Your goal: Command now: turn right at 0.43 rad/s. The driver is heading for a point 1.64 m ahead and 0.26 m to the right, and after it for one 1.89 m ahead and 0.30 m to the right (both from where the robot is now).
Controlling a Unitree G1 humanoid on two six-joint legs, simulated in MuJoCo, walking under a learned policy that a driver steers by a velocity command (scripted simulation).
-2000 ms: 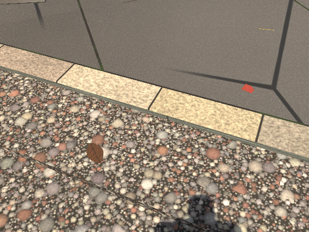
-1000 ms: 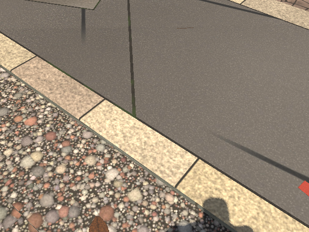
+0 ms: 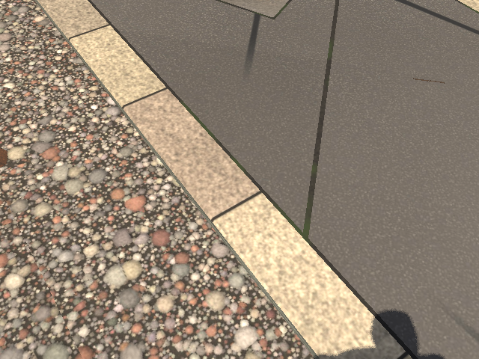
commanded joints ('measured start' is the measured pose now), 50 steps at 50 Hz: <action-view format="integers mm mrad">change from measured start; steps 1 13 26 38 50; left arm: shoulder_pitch -119 -162 -91 95 9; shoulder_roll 65 67 138 138 68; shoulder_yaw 15 9 23 13 -18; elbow -133 -167 -196 -86 -69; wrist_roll -19 7 2 21 35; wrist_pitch -13 34 -10 -93 -100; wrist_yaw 7 -48 6 -12 -43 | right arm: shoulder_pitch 106 112 69 -30 225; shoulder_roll -216 -185 -190 -137 -140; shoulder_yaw -63 -63 -70 -46 -51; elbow -46 -84 -115 -100 -13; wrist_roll -27 -28 -30 -25 -18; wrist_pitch -27 -52 -16 -58 -125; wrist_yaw -10 1 40 74 46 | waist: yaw -96 -97 -45 6 -69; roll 294 190 -109 -53 104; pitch -96 -107 -118 -17 -15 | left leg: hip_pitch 195 263 -341 -238 255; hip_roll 360 332 102 76 296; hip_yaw -381 -31 10 34 -321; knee -309 -168 520 140 -388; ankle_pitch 116 564 -100 -14 -44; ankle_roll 191 195 -70 -6 171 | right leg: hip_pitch -233 -189 251 202 -372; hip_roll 28 -103 -267 -294 -147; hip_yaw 33 -40 281 342 21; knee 191 388 -243 -346 559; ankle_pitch -269 -285 73 -246 -87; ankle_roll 42 150 -134 -156 20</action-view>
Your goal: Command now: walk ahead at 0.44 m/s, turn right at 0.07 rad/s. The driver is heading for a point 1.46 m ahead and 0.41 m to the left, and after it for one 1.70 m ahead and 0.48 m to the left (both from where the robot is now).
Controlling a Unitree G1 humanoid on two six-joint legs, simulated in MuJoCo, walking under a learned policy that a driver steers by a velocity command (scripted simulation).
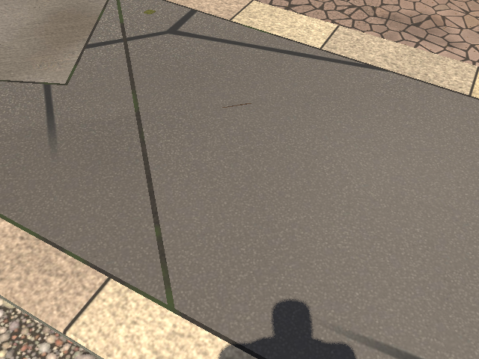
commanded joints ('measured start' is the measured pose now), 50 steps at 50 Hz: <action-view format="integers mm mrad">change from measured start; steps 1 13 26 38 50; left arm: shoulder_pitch -52 -367 -37 101 -62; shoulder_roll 64 -16 16 86 80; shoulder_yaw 11 -38 12 27 10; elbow -67 -195 13 91 -52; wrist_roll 13 3 -15 -9 1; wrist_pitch -10 9 -85 -64 -46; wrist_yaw -16 -19 32 52 33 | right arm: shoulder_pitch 48 200 55 -305 -15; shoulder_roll -107 -141 -48 -43 -152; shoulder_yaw -25 -23 -30 -11 -68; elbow -22 112 31 -100 5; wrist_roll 7 16 8 -9 27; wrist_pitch -29 -20 54 54 28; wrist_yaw -1 -5 18 67 -10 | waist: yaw -14 -48 -30 52 -2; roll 117 150 -17 -12 13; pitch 64 113 63 122 0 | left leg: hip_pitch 183 164 -393 -447 151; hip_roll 259 252 140 108 240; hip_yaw -320 -129 -101 76 -391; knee -280 -296 775 238 -163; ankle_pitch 24 616 34 201 395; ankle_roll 113 120 -4 24 233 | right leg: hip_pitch -318 -238 154 452 -247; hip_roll -84 -70 -324 -317 -170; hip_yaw -2 -185 44 -277 -6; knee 90 -190 -882 -851 230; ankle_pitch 97 61 166 527 34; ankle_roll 25 18 -88 -48 90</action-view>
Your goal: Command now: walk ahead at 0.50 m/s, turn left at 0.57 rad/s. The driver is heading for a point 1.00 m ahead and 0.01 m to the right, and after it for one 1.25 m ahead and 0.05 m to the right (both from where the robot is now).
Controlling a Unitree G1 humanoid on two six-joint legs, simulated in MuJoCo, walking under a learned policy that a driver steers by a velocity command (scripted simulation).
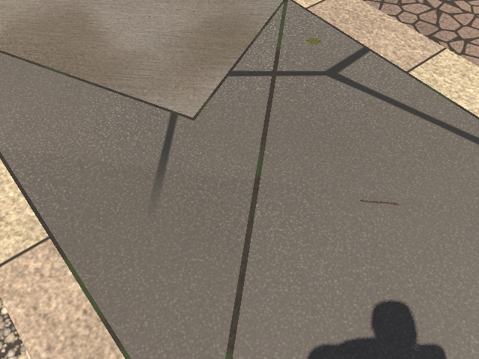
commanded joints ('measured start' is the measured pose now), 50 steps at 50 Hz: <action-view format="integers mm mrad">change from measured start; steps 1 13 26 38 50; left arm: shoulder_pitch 20 -325 -1 184 151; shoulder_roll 107 84 100 127 125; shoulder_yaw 19 -4 21 26 28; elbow -89 -211 -80 58 56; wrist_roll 28 17 8 -12 -10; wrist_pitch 1 29 -13 -35 -4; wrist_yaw -6 -30 -12 -21 -6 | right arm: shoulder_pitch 74 261 148 -178 122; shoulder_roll -104 -157 -94 -18 -122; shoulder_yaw -25 -33 7 59 7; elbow -35 6 -21 -93 15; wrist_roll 15 9 -17 -14 -5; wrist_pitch -28 -46 -40 -26 -46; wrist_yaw -15 -17 3 27 -18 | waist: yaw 8 -103 -19 37 -74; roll -11 75 -51 -67 79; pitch -103 -37 -58 -9 -139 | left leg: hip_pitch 261 316 -221 -242 443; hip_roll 283 218 120 172 488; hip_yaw -377 -373 -186 -19 -515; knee -285 -276 624 149 -284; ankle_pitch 383 351 -116 162 -106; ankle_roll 165 106 -64 -118 124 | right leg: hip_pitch -241 -329 233 282 -286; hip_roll -47 16 -172 -88 55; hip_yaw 72 37 387 105 107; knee -51 -565 -1052 -1123 -33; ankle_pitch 42 329 119 502 -46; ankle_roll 16 46 -186 -179 -91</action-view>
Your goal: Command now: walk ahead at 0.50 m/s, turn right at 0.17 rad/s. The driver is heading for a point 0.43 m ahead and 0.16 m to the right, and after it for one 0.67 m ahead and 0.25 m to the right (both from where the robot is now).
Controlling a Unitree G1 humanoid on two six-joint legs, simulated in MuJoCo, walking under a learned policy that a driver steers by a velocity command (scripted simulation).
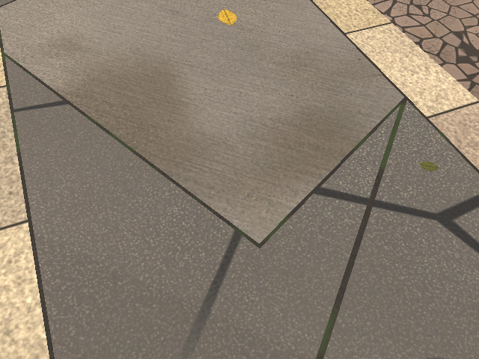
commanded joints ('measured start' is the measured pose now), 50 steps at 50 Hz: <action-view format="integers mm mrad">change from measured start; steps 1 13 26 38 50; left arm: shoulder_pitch -28 -288 -25 -53 -31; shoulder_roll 107 37 310 183 207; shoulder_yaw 28 19 110 73 73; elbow -77 -145 -123 -104 -110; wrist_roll -2 21 24 -6 -6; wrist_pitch -11 40 35 -2 -10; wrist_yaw -2 -49 -16 -3 14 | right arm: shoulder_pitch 201 294 307 22 171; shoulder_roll -114 -91 -99 -92 -171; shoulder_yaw -43 -40 -49 -38 -47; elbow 28 128 51 -44 -33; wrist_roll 18 27 35 -2 1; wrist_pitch -5 -46 -12 38 -28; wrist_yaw -6 -21 -20 3 -19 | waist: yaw -91 -68 41 -28 -125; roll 62 68 -212 -31 -32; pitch -57 48 -319 0 -130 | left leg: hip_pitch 386 328 -256 -267 270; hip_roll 341 223 -32 124 20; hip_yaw -422 27 29 -88 -95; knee -342 -437 919 336 -136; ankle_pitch -47 299 -381 54 223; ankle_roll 130 44 -91 -158 -33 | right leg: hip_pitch -431 -507 494 35 96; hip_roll -80 -112 -383 -118 -46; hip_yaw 75 -5 763 278 281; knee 239 -77 -631 -743 -254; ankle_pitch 108 448 180 565 978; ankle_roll -22 36 -395 -190 -39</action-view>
